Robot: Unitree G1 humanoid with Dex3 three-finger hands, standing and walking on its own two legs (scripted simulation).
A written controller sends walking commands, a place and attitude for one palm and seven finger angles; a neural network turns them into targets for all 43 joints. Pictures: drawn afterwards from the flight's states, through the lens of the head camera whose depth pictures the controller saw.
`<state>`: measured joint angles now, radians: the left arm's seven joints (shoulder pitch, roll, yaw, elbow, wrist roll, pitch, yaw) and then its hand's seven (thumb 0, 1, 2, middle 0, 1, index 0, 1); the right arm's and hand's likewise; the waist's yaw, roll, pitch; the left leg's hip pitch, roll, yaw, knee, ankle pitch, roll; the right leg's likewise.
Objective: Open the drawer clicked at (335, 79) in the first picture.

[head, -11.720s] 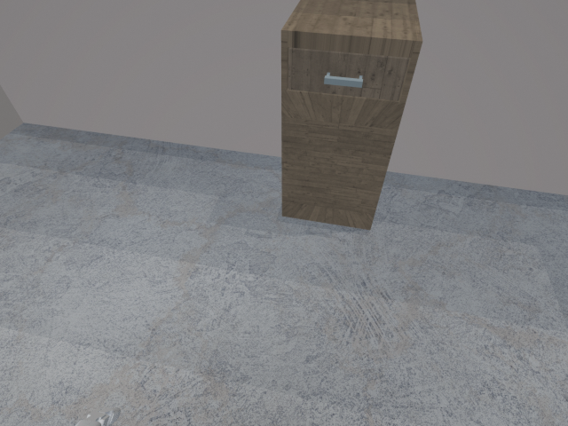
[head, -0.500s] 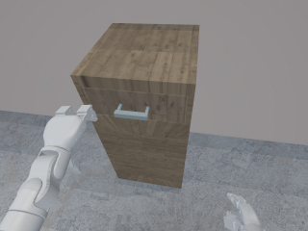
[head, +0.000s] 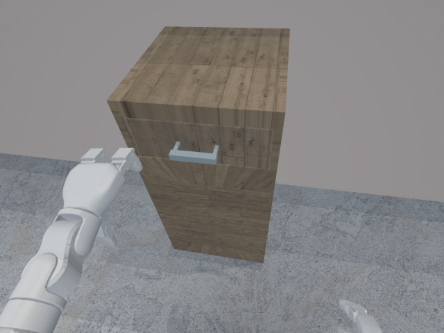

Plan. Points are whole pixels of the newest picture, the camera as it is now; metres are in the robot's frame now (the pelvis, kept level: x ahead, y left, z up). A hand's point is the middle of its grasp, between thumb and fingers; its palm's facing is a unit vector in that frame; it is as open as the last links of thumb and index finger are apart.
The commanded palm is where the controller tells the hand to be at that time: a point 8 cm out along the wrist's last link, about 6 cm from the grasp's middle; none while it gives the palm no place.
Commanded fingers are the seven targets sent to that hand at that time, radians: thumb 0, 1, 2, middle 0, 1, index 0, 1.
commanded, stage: move the hooked fingers above the handle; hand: left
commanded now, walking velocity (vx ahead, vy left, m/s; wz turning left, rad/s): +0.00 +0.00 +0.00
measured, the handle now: (195, 151) +0.54 +0.15 -0.02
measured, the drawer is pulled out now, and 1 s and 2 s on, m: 0.00 0.00 0.00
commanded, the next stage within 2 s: none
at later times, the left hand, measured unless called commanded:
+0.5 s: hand (143, 183) +0.36 +0.20 +0.07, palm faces +0.01 -0.06 -1.00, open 13.8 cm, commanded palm +0.34 +0.20 +0.12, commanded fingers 0.00 -0.50 0.30 -0.30 -1.20 -0.30 -1.20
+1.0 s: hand (174, 171) +0.42 +0.16 +0.04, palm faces -0.07 -0.06 -1.00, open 13.8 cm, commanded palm +0.40 +0.18 +0.10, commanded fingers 0.00 -0.50 0.30 -0.30 -1.20 -0.30 -1.20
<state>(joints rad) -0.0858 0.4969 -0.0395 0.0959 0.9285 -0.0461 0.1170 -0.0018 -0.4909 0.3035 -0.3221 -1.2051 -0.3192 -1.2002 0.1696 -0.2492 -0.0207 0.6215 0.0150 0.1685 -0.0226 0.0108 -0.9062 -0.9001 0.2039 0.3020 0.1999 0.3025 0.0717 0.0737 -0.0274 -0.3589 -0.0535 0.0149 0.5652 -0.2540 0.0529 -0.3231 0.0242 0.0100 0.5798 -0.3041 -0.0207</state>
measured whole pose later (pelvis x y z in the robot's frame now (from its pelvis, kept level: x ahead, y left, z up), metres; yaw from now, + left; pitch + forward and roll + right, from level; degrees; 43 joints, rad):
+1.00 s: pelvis +0.03 -0.02 -0.01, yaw +0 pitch +9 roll +1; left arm -0.41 0.39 -0.17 0.50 0.99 -0.02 0.13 0.00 -0.49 0.30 -0.32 -1.20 -0.32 -1.20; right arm 0.23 -0.26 -0.05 0.63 0.02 0.19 -0.04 0.01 -0.91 -0.90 0.20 0.30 0.20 0.30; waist 0.01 0.06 -0.11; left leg -0.47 -0.03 0.01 0.63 -0.32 0.02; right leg -0.44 0.05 0.00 0.65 -0.38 -0.05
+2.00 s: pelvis +0.01 -0.02 -0.01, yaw +0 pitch +13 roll +0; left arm -0.77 0.38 -0.22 0.97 1.02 -0.02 0.17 0.00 -0.49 0.30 -0.33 -1.21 -0.32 -1.20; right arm 0.35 -0.25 -0.05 0.67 0.02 0.15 -0.06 0.01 -0.90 -0.90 0.21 0.30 0.20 0.30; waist -0.09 0.04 -0.12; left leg -0.60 -0.02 0.01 0.68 -0.31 0.03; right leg -0.55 0.06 0.00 0.68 -0.35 -0.05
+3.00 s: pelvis +0.02 -0.01 -0.02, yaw -1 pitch +16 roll +0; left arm -0.85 0.30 -0.17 1.05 1.09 0.09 0.39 0.00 -0.49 0.30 -0.44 -1.28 -0.40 -1.32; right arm 0.31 -0.24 -0.03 0.69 0.02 0.18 -0.02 0.01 -0.91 -0.90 0.20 0.30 0.20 0.30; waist -0.10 0.07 -0.16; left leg -0.69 -0.02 0.02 0.76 -0.35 0.04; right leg -0.65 0.06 0.01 0.76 -0.38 -0.04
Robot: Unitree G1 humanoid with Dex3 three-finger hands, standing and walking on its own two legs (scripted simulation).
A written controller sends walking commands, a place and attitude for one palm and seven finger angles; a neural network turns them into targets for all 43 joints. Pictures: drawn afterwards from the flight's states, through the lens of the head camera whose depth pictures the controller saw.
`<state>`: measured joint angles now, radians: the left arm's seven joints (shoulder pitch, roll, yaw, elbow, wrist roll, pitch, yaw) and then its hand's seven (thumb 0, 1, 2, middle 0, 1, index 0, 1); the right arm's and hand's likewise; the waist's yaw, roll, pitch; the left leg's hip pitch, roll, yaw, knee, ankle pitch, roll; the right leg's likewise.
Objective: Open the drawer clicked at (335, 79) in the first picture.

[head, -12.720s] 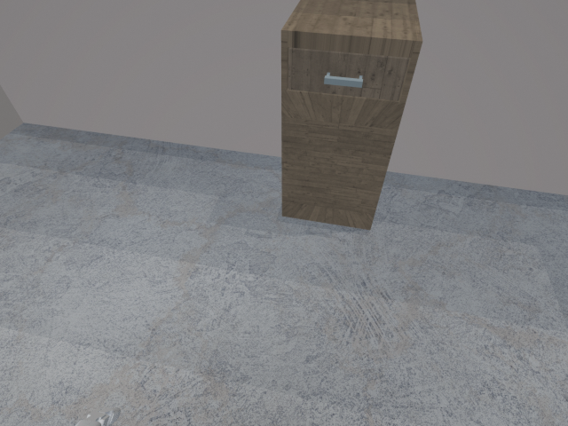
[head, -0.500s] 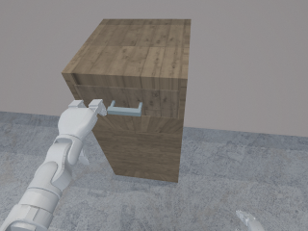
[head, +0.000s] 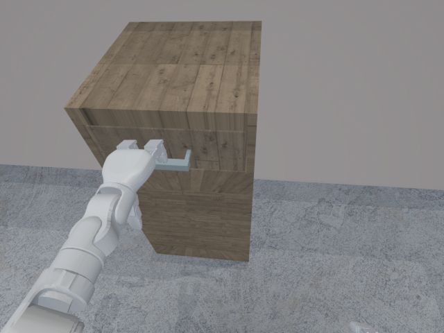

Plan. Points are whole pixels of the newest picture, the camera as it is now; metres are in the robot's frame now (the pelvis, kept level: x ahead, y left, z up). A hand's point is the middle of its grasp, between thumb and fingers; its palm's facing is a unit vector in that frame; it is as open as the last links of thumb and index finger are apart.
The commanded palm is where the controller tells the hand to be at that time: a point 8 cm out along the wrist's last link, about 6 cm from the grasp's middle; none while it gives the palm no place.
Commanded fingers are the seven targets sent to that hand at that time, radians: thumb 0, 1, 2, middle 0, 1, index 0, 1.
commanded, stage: move the hooked fingers above the handle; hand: left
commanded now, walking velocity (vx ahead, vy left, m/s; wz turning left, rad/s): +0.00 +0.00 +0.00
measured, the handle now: (165, 158) +0.51 +0.17 -0.02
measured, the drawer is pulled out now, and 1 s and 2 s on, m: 0.00 0.00 0.00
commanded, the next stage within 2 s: none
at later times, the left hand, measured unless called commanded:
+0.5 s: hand (170, 167) +0.44 +0.14 +0.03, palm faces -0.09 -0.06 -0.99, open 13.8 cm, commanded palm +0.44 +0.17 +0.09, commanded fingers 0.00 -0.50 0.30 -0.30 -1.20 -0.30 -1.20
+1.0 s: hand (159, 168) +0.43 +0.16 +0.03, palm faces -0.14 -0.01 -0.99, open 13.8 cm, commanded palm +0.43 +0.17 +0.09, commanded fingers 0.00 -0.50 0.30 -0.30 -1.20 -0.30 -1.20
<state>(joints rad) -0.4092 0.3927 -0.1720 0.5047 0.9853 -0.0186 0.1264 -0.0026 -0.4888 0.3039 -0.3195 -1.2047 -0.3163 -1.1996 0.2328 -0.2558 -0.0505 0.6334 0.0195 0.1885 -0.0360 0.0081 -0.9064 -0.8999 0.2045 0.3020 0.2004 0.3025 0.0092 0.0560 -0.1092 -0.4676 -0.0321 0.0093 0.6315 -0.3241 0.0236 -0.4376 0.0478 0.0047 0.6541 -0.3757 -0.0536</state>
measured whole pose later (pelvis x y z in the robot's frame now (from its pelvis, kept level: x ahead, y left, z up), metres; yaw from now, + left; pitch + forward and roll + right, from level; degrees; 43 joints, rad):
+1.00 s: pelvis -0.02 +0.01 -0.01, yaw +0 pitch +13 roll +0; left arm -0.77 0.38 -0.22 0.97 1.02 -0.02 0.17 0.00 -0.49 0.30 -0.33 -1.21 -0.32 -1.20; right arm 0.35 -0.25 -0.05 0.67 0.02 0.15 -0.06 0.01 -0.90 -0.90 0.21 0.30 0.20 0.30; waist -0.09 0.04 -0.12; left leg -0.60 -0.02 0.01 0.68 -0.31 0.03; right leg -0.55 0.06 0.00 0.68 -0.35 -0.05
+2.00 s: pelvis -0.02 +0.01 -0.02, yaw -1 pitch +16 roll +0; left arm -0.85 0.30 -0.17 1.05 1.09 0.09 0.39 0.00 -0.49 0.30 -0.44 -1.28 -0.40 -1.32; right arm 0.31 -0.24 -0.03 0.69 0.02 0.18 -0.02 0.01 -0.91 -0.90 0.20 0.30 0.20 0.30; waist -0.10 0.07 -0.16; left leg -0.69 -0.02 0.02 0.76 -0.35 0.04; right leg -0.65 0.06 0.01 0.76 -0.38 -0.04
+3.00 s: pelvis -0.03 +0.01 -0.02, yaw -1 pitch +16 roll -1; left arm -0.84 0.40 -0.14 1.05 1.07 -0.02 0.25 0.00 -0.49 0.30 -0.32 -1.21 -0.32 -1.20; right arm 0.35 -0.25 -0.04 0.63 0.02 0.14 -0.06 0.00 -0.90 -0.90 0.21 0.30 0.20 0.30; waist -0.12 0.04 -0.13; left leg -0.71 -0.02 0.02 0.77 -0.33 0.04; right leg -0.66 0.06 0.01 0.75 -0.36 -0.04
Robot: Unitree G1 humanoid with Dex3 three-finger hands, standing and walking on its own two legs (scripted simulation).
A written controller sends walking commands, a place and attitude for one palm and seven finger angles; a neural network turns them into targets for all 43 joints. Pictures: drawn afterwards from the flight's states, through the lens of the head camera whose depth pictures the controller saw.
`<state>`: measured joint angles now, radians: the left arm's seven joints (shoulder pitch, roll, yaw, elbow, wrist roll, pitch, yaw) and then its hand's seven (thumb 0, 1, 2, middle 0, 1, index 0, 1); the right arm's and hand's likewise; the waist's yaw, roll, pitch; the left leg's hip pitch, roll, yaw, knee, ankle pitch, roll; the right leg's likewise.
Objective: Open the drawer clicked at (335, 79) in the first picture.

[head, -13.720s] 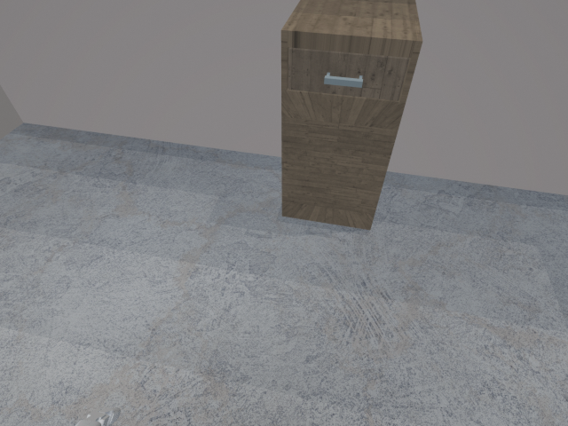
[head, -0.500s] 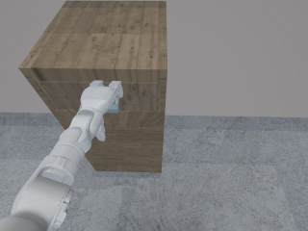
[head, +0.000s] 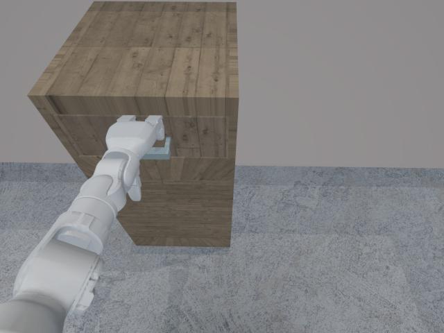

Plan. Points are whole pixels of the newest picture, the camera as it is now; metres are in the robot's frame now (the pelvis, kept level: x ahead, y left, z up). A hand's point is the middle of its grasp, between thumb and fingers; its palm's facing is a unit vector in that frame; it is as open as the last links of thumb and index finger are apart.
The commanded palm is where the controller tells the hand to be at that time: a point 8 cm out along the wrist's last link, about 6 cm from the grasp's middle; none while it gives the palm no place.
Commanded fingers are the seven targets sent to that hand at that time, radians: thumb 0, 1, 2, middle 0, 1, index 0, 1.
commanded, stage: move the hooked fingers above the handle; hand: left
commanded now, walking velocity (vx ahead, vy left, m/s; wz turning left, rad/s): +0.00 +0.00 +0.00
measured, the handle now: (144, 146) +0.53 +0.17 -0.01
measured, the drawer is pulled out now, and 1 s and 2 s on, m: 0.00 0.00 0.00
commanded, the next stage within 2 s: none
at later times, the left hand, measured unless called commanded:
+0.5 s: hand (145, 144) +0.47 +0.14 +0.06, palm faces -0.07 +0.00 -1.00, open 13.5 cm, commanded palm +0.45 +0.17 +0.10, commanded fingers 0.00 -0.50 0.30 -0.30 -1.20 -0.30 -1.20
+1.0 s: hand (148, 140) +0.48 +0.14 +0.06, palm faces +0.08 +0.00 -1.00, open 13.2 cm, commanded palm +0.46 +0.18 +0.10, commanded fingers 0.00 -0.50 0.30 -0.30 -1.20 -0.30 -1.20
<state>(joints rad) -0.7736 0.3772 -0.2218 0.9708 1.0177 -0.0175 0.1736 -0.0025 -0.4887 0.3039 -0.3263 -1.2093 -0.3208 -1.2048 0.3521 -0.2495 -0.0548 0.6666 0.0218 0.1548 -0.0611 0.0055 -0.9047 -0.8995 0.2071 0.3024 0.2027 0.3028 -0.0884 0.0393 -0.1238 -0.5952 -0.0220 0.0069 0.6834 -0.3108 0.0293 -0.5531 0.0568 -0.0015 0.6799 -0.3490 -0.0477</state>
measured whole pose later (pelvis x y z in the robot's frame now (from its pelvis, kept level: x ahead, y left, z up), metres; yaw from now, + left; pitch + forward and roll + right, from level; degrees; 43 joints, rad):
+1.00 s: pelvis +0.00 +0.01 -0.01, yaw -1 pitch +16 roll +0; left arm -0.85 0.30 -0.17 1.05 1.09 0.09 0.39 0.00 -0.49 0.30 -0.44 -1.28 -0.40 -1.32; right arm 0.31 -0.24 -0.03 0.69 0.02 0.18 -0.02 0.01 -0.91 -0.90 0.20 0.30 0.20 0.30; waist -0.10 0.07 -0.16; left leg -0.69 -0.02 0.02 0.76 -0.35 0.04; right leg -0.65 0.06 0.01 0.76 -0.38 -0.04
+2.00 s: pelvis -0.01 +0.01 -0.01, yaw -1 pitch +16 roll -1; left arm -0.84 0.40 -0.14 1.05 1.07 -0.02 0.25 0.00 -0.49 0.30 -0.32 -1.21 -0.32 -1.20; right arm 0.35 -0.25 -0.04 0.63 0.02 0.14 -0.06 0.00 -0.90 -0.90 0.21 0.30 0.20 0.30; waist -0.12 0.04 -0.13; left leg -0.71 -0.02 0.02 0.77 -0.33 0.04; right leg -0.66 0.06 0.01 0.75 -0.36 -0.04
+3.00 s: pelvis +0.01 +0.00 -0.01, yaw -1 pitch +15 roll +0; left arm -0.77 0.34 -0.16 0.97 1.05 0.03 0.28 0.00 -0.49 0.30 -0.33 -1.21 -0.35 -1.22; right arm 0.33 -0.24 -0.06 0.68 0.01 0.17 -0.02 0.01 -0.91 -0.90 0.21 0.30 0.20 0.30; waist -0.09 0.05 -0.15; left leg -0.63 -0.02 0.02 0.73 -0.35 0.03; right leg -0.59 0.06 0.01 0.72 -0.38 -0.04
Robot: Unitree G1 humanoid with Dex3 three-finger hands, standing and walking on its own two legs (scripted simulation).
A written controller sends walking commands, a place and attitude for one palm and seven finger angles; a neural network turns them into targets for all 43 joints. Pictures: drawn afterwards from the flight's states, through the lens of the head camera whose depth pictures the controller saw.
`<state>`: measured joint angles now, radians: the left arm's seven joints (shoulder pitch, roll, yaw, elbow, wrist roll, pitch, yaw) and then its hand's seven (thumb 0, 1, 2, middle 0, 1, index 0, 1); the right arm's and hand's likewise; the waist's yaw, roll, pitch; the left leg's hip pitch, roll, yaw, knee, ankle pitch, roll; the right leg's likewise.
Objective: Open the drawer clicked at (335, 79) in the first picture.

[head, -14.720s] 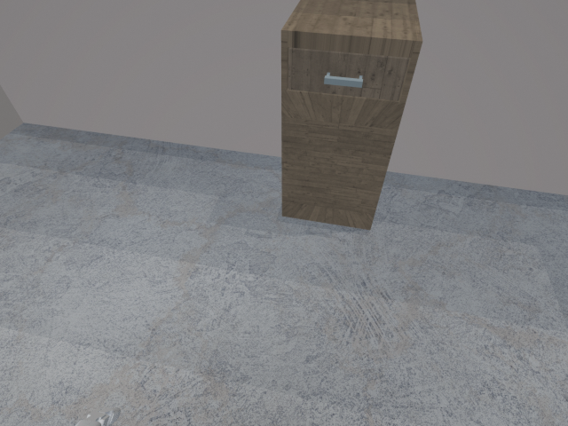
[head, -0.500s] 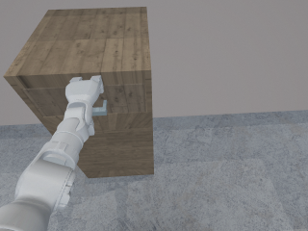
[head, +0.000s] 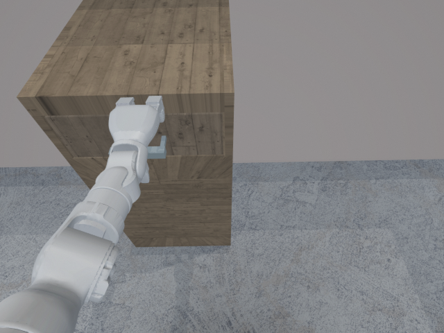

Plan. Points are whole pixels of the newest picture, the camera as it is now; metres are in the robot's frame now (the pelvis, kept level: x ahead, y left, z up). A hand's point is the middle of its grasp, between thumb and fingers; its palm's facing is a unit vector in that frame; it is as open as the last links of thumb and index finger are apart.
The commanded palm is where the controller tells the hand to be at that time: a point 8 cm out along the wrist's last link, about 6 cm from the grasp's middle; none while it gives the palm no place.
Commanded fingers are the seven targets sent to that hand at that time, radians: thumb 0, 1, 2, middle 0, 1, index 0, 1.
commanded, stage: move the hooked fingers above the handle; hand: left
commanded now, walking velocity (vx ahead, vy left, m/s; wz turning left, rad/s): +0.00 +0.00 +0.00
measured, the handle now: (139, 146) +0.52 +0.17 +0.00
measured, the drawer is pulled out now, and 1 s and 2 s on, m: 0.00 0.00 0.00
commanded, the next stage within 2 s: none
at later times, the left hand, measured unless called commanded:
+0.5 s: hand (134, 148) +0.48 +0.16 +0.05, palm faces +0.04 -0.03 -1.00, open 13.8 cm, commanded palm +0.47 +0.17 +0.11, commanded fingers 0.00 -0.50 0.30 -0.30 -1.20 -0.30 -1.20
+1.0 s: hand (133, 153) +0.47 +0.17 +0.04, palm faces -0.09 -0.02 -1.00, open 13.8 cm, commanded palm +0.46 +0.17 +0.10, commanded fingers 0.00 -0.50 0.30 -0.30 -1.20 -0.30 -1.20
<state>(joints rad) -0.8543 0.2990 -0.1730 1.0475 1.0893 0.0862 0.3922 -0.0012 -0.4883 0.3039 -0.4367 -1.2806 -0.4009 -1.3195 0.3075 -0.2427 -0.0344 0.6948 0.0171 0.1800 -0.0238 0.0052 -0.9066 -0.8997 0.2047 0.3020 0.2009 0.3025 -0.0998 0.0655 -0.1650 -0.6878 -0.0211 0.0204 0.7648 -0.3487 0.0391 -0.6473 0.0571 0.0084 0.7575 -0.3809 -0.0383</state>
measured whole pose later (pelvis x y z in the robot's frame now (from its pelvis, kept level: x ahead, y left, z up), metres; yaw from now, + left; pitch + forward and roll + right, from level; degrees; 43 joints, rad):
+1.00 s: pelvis -0.01 +0.00 +0.00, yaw +0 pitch +16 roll -1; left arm -0.84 0.40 -0.14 1.05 1.07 -0.02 0.25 0.00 -0.49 0.30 -0.32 -1.21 -0.32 -1.20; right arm 0.35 -0.25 -0.04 0.63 0.02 0.14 -0.06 0.00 -0.90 -0.90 0.21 0.30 0.20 0.30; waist -0.12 0.04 -0.13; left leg -0.71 -0.02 0.02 0.77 -0.33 0.04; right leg -0.66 0.06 0.01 0.75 -0.36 -0.04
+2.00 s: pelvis +0.01 +0.00 +0.00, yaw +0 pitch +15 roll +0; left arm -0.77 0.34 -0.16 0.97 1.05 0.03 0.28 0.00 -0.49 0.30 -0.33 -1.21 -0.35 -1.22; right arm 0.33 -0.24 -0.06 0.68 0.01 0.17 -0.02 0.01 -0.91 -0.90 0.21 0.30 0.20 0.30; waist -0.09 0.05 -0.15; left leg -0.63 -0.02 0.02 0.73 -0.35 0.03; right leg -0.59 0.06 0.01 0.72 -0.38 -0.04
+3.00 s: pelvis +0.01 +0.00 -0.01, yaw +0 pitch +18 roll -1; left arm -0.73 0.34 -0.13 1.02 1.10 -0.02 0.38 0.00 -0.49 0.30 -0.32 -1.20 -0.32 -1.21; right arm 0.33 -0.23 -0.07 0.69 0.00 0.15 -0.02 0.00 -0.91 -0.90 0.21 0.30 0.20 0.30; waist -0.10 0.05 -0.18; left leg -0.76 -0.01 0.01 0.83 -0.39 0.03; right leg -0.72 0.07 0.00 0.82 -0.42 -0.05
